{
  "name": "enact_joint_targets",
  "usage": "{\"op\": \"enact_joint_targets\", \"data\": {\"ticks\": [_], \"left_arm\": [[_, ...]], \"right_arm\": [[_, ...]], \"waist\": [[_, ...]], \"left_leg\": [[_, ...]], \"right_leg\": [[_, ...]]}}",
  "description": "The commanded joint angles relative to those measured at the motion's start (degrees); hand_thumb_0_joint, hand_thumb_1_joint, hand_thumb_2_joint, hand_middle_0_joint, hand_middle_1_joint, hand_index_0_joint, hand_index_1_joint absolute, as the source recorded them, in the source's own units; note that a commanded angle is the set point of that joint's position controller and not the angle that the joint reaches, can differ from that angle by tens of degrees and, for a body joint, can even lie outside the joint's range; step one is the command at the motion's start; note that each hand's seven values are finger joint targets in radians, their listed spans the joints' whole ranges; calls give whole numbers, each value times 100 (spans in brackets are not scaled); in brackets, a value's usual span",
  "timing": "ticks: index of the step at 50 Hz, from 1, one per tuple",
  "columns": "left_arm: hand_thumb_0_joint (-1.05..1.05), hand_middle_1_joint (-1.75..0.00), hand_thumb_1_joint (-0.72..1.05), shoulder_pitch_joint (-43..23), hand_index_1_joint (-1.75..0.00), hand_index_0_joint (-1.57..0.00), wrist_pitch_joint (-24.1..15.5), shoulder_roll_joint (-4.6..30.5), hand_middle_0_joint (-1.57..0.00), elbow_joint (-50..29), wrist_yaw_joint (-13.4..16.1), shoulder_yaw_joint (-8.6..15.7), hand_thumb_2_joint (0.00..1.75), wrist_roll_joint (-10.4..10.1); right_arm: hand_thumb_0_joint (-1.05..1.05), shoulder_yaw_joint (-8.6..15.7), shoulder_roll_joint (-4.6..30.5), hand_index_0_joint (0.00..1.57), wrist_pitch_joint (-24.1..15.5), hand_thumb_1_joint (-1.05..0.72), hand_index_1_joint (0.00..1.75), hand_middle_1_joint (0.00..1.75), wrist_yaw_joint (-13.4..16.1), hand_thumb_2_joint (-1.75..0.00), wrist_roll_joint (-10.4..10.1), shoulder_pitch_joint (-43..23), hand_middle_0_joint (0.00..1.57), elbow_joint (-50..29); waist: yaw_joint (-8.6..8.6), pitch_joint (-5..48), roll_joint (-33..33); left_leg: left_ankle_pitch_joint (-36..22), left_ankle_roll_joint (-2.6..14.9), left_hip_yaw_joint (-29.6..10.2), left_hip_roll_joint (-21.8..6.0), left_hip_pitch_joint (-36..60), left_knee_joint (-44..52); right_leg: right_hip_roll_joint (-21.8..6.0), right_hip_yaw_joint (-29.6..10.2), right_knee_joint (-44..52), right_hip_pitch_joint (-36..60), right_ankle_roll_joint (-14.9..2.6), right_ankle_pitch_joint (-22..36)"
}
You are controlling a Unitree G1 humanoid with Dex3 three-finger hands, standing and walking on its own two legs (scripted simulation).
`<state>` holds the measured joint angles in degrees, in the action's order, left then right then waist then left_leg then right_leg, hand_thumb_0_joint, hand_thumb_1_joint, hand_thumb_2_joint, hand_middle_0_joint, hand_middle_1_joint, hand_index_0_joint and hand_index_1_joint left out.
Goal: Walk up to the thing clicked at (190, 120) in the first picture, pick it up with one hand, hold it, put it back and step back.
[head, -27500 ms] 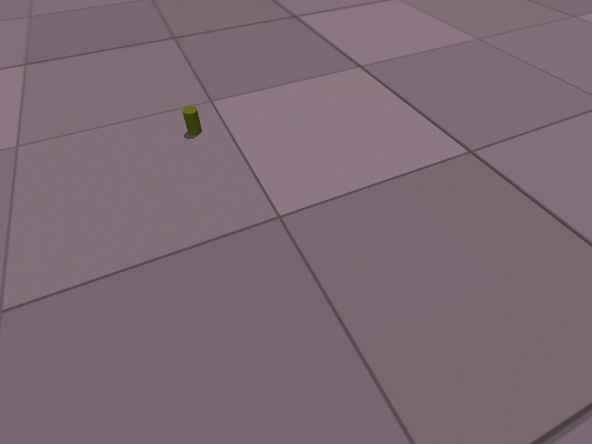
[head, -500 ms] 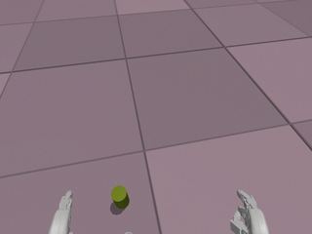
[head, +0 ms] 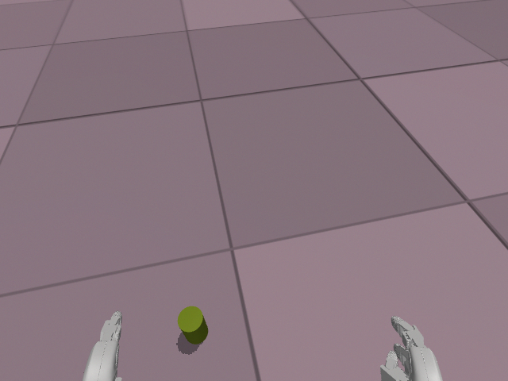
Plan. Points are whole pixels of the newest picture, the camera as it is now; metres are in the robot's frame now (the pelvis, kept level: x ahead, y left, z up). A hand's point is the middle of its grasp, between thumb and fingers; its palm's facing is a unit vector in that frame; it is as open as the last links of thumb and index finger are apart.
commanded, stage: home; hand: left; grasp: from the side
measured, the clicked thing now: (193, 325) +0.41 +0.23 -0.65
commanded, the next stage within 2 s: stand in 0.90 s
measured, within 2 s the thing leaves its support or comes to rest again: neither
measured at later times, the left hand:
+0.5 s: hand (141, 375) +0.16 +0.18 -0.06, palm faces +0.11 -0.95 -0.30, open 17.4 cm
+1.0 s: hand (139, 373) +0.17 +0.19 -0.06, palm faces +0.11 -0.95 -0.29, open 17.3 cm
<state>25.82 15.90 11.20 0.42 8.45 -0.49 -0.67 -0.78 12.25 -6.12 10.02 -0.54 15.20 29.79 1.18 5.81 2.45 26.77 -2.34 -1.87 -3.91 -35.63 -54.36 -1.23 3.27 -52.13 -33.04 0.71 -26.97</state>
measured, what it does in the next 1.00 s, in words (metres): stands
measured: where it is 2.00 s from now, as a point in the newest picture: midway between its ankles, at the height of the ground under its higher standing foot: outside the picture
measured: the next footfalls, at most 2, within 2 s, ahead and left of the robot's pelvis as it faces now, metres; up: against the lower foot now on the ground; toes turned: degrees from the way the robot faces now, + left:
none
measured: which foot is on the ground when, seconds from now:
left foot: down 0.00-1.00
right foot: down 0.00-1.00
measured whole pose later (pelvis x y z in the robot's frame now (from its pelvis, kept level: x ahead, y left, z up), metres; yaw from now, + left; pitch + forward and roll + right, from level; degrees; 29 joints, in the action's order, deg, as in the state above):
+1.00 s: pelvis +0.00 +0.01 +0.00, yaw +0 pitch +8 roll -2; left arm 25.8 15.4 11.2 0.2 8.3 -0.4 -0.5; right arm -1.0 11.9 -7.3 10.3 -0.3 15.0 30.3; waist 0.7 5.3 2.2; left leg 26.5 -1.9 -1.5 -3.7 -35.7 -54.3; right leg -1.4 2.9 -51.7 -33.0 1.1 -26.4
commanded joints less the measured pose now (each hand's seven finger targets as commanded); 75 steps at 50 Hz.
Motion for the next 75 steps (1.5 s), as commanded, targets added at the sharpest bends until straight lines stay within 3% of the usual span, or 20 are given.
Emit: {"op": "enact_joint_targets", "data": {"ticks": [1,11,18,25,29,32,41,44,46,49,50,53,57,60,62,67,68,69,72,75], "left_arm": [[0,-5,-55,-89,-5,-5,-262,600,-5,-1051,41,339,5,65],[0,-6,-53,-195,-6,-5,-278,613,-5,-1074,32,327,7,61],[0,-6,-54,-109,-6,-5,-298,570,-5,-990,39,308,6,74],[0,-6,-53,-113,-6,-5,-304,640,-5,-1022,50,386,7,76],[0,-6,-51,-152,-6,-5,-322,568,-5,-1047,31,303,8,72],[0,-6,-52,-49,-6,-5,-298,612,-5,-1038,27,346,7,83],[0,-6,-52,-159,-6,-5,-320,568,-5,-1102,36,293,7,74],[0,-6,-52,-120,-6,-5,-314,554,-5,-1063,29,289,7,82],[0,-6,-50,-75,-6,-5,-318,634,-5,-1118,45,398,8,72],[0,-6,-54,-69,-6,-5,-309,590,-5,-1110,29,312,6,75],[0,-6,-51,-89,-6,-5,-308,581,-5,-1123,35,344,8,89],[0,-30,-27,-55,-30,-20,-288,575,-20,-1074,22,300,32,89],[0,-30,5,-122,-30,-20,-286,596,-20,-1143,41,339,64,83],[0,-30,29,-130,-30,-20,-257,527,-20,-1048,26,255,88,83],[0,-30,45,-76,-30,-20,-257,618,-20,-1115,37,380,90,81],[0,-30,85,-110,-30,-20,-234,533,-20,-1053,23,270,90,82],[0,-30,90,-1102,-30,-20,-953,1366,-20,958,-259,585,90,585],[0,-30,90,-841,-30,-20,-1241,1408,-20,1484,-409,618,90,655],[0,-30,90,-987,-30,-20,-1647,1542,-20,2196,-601,501,90,460],[0,-30,90,-1329,-30,-20,-1721,1557,-20,2821,-660,478,90,333]], "right_arm": [[0,254,628,20,-332,-90,30,30,86,-90,9,-371,20,-918],[0,239,625,20,-395,-90,30,30,106,-90,5,-390,20,-927],[0,253,627,20,-390,-90,30,30,124,-90,12,-351,20,-902],[0,254,632,20,-407,-90,30,30,113,-90,8,-364,20,-888],[0,235,605,20,-426,-90,30,30,109,-90,14,-407,20,-876],[0,260,630,20,-426,-90,30,30,120,-90,25,-330,20,-868],[0,244,614,20,-438,-90,30,30,110,-90,22,-379,20,-883],[0,240,611,20,-448,-90,30,30,109,-90,24,-363,20,-871],[0,254,623,20,-439,-90,30,30,116,-90,22,-399,20,-880],[0,242,622,20,-443,-90,30,30,121,-90,28,-371,20,-884],[0,258,612,20,-447,-90,30,30,132,-90,40,-332,20,-855],[0,266,629,20,-419,-90,30,30,127,-90,35,-348,20,-845],[0,259,626,20,-421,-90,30,30,107,-90,30,-335,20,-849],[0,263,639,20,-432,-90,30,30,116,-90,34,-332,20,-841],[0,265,622,20,-429,-90,30,30,119,-90,28,-318,20,-866],[0,257,623,20,-416,-90,30,30,108,-90,32,-342,20,-832],[0,457,1458,20,-36,-90,30,30,-234,-90,664,-641,20,384],[0,523,1448,20,130,-90,30,30,-435,-90,715,-578,20,596],[0,540,1322,20,254,-90,30,30,-700,-90,444,-534,20,812],[0,569,1298,20,284,-90,30,30,-856,-90,333,-583,20,1071]], "waist": [[16,560,-147],[22,499,-157],[35,621,-199],[-17,566,-128],[-17,488,-82],[0,616,-126],[-6,474,-89],[17,582,-125],[-40,653,-159],[7,562,-163],[14,786,-115],[6,652,-54],[-39,528,84],[32,531,-101],[-9,697,-118],[3,591,-16],[-194,-268,-352],[-221,145,-655],[-125,434,-409],[-143,228,-547]], "left_leg": [[-1306,228,254,305,547,781],[-947,249,277,322,479,831],[-1286,236,270,305,551,762],[-1268,226,263,300,561,802],[-1028,230,272,301,533,849],[-1218,228,253,294,594,817],[-1009,229,254,295,500,857],[-1229,232,262,290,584,797],[-1306,234,244,295,572,794],[-1148,238,260,303,562,813],[-1352,225,236,284,666,785],[-1551,211,236,275,647,785],[-1327,189,206,262,606,886],[-1370,203,186,255,646,874],[-1567,211,215,268,676,788],[-1500,199,225,263,678,828],[-2010,462,-150,-2,887,1166],[-2193,550,51,34,1085,979],[-2258,593,37,117,1409,1131],[-1691,566,-8,145,1670,1469]], "right_leg": [[192,65,889,287,-28,1343],[172,31,972,188,-30,1003],[181,41,891,287,-26,1325],[187,54,925,275,-44,1273],[178,40,961,214,-51,1037],[194,63,903,269,-47,1223],[182,60,943,204,-63,1004],[181,50,909,252,-55,1236],[180,63,911,334,-54,1308],[183,61,931,262,-42,1172],[196,70,852,346,-51,1359],[200,90,822,307,-66,1531],[219,120,814,219,-88,1242],[227,136,822,241,-68,1302],[204,105,827,350,-58,1513],[205,109,805,274,-67,1439],[-251,-400,908,709,-375,1497],[-341,-508,1037,1013,-513,1859],[-474,-773,1118,1422,-558,2334],[-511,-758,1477,1261,-479,1844]]}}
